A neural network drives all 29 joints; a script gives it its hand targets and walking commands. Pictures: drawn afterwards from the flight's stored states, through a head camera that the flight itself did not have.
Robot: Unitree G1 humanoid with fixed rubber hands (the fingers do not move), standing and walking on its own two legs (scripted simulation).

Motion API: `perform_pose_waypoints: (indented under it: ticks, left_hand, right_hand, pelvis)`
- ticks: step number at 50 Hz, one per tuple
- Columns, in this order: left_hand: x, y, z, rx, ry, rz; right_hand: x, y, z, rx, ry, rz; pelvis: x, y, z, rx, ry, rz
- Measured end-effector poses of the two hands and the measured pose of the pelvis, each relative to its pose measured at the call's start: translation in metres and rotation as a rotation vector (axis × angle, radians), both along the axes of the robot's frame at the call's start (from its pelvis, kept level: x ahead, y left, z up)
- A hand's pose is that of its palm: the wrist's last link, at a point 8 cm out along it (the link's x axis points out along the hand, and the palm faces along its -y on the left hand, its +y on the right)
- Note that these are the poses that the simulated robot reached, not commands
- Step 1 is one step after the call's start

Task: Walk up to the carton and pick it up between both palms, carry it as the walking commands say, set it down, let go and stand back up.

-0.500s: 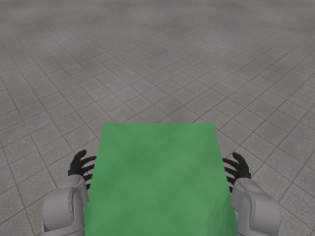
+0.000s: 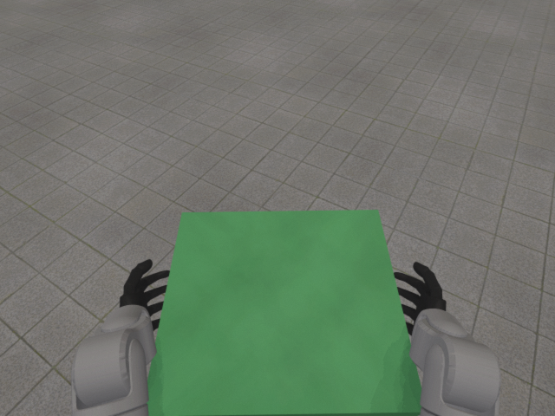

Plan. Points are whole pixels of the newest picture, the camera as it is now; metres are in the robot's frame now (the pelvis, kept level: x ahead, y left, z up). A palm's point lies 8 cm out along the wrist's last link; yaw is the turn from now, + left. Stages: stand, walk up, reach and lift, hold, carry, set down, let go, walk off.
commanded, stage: carry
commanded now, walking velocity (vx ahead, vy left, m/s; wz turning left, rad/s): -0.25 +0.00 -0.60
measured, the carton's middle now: (281, 317) +0.26 -0.01 -0.01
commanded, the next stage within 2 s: none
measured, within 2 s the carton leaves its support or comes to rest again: neither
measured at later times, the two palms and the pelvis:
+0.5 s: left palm out of the picture +0.07 +0.01 +0.07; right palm out of the picture -0.05 -0.34 +0.07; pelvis -0.21 -0.09 +0.00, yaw -19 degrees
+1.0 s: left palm out of the picture -0.13 -0.07 +0.08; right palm out of the picture -0.35 -0.37 +0.08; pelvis -0.42 -0.08 +0.00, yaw -37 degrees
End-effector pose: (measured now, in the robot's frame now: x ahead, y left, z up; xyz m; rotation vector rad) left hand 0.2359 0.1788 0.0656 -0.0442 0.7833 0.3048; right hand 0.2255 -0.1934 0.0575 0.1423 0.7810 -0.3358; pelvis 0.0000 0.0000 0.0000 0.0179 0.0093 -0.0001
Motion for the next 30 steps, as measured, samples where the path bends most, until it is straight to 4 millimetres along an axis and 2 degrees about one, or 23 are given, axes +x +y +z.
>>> perform_pose_waypoints:
  ticks: [4,8,11,14,17,20,23,26,30]
  left_hand:
    - [-0.023,-0.027,-0.004,-0.03,0.0,-0.058]
    - [-0.049,-0.052,-0.003,-0.076,-0.021,-0.097]
    - [-0.07,-0.073,0.011,-0.079,-0.05,-0.137]
    - [-0.086,-0.089,0.026,-0.057,-0.105,-0.165]
    - [-0.103,-0.107,0.036,-0.03,-0.159,-0.174]
    - [-0.122,-0.132,0.031,-0.026,-0.165,-0.211]
    - [-0.148,-0.156,0.015,-0.007,-0.085,-0.276]
    - [-0.174,-0.172,0.002,0.002,-0.01,-0.332]
    - [-0.203,-0.187,-0.005,-0.034,0.014,-0.393]
  right_hand:
    - [-0.047,-0.025,0.006,-0.038,0.001,-0.056]
    - [-0.087,-0.048,0.028,-0.106,-0.017,-0.084]
    - [-0.12,-0.067,0.041,-0.103,-0.049,-0.13]
    - [-0.147,-0.082,0.048,-0.092,-0.102,-0.155]
    - [-0.171,-0.098,0.045,-0.083,-0.154,-0.162]
    - [-0.2,-0.121,0.034,-0.082,-0.161,-0.19]
    - [-0.241,-0.141,0.02,-0.069,-0.083,-0.252]
    - [-0.288,-0.15,0.008,-0.024,-0.015,-0.323]
    - [-0.345,-0.154,0.01,-0.045,0.008,-0.393]
  pelvis:
    - [-0.034,-0.014,0.004,-0.004,0.019,-0.042]
    - [-0.072,-0.031,0.013,0.038,0.018,-0.122]
    - [-0.095,-0.04,0.019,0.012,0.009,-0.138]
    - [-0.115,-0.051,0.016,-0.004,0.005,-0.182]
    - [-0.135,-0.066,0.005,-0.008,0.006,-0.244]
    - [-0.163,-0.08,-0.006,-0.029,0.002,-0.288]
    - [-0.19,-0.085,-0.005,-0.019,-0.009,-0.301]
    - [-0.216,-0.086,-0.002,-0.009,-0.009,-0.336]
    - [-0.251,-0.086,0.002,-0.006,0.005,-0.374]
